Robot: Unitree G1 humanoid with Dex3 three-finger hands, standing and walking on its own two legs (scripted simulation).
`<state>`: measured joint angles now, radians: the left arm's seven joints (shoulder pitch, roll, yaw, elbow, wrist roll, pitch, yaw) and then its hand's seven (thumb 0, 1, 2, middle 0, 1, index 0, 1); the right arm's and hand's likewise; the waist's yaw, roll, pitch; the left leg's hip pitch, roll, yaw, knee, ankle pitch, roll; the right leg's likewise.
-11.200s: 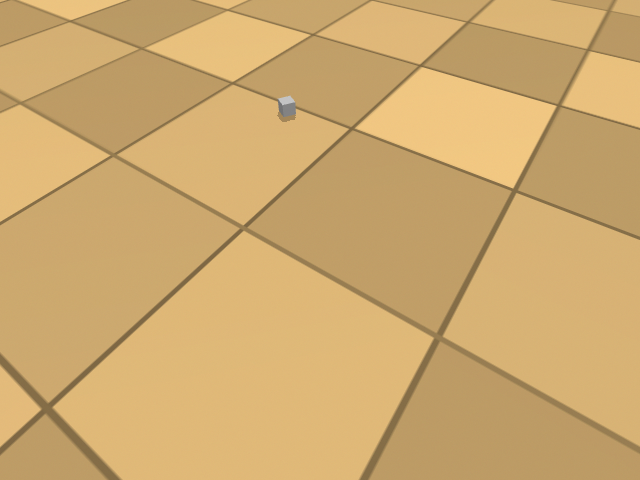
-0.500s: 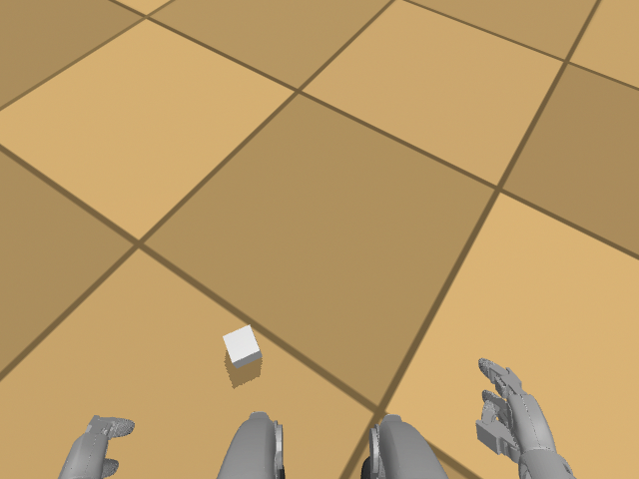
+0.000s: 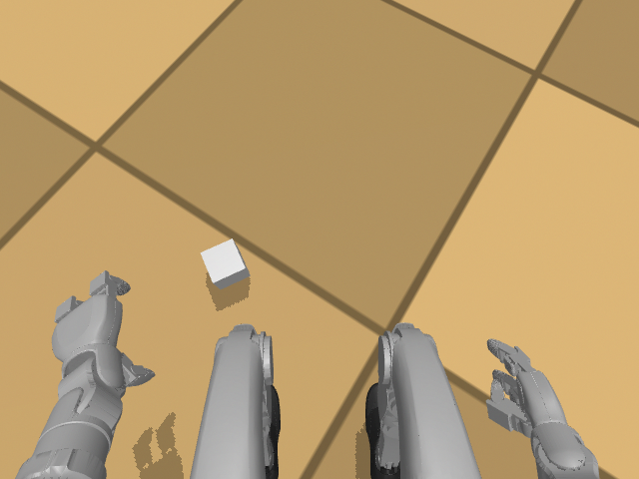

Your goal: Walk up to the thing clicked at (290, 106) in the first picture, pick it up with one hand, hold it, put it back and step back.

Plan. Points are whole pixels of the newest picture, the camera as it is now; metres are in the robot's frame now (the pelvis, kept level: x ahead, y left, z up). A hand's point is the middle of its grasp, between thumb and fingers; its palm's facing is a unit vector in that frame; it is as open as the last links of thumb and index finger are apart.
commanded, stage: rise first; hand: left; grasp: from above
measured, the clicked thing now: (226, 264) +0.47 +0.22 -0.47
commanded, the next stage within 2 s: none
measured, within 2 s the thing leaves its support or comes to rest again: neither
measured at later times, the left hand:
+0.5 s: hand (157, 298) +0.36 +0.30 -0.28, palm faces -0.34 -0.21 -0.92, open 14.0 cm
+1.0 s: hand (178, 283) +0.40 +0.28 -0.33, palm faces -0.36 -0.23 -0.91, open 13.4 cm
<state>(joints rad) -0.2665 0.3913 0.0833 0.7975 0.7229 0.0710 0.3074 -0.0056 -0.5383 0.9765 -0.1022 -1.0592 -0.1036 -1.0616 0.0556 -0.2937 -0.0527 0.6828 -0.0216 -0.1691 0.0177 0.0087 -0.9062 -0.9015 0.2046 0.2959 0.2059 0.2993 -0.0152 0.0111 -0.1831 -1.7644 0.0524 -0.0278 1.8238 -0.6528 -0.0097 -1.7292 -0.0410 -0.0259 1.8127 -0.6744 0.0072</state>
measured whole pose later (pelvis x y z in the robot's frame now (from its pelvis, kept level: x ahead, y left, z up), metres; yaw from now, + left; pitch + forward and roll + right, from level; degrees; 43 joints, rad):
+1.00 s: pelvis -0.03 +0.00 -0.16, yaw -4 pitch +34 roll -5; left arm -0.89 0.57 0.23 1.51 0.97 0.08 0.54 0.00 -0.43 0.90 -0.22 -0.92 -0.22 -0.92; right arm 0.13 -0.26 0.00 0.86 -0.15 -0.20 0.19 0.00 -0.90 -0.90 0.20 0.30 0.20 0.30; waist -0.17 0.02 -0.08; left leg -2.28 0.07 -0.09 2.33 -0.66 0.00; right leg -2.23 -0.01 -0.04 2.29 -0.66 0.01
